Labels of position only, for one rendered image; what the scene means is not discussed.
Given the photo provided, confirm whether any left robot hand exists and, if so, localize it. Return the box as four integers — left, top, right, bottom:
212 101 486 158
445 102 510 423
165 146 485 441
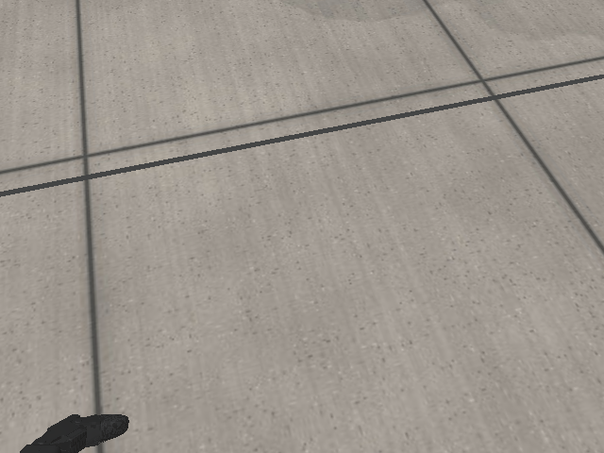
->
20 414 129 453

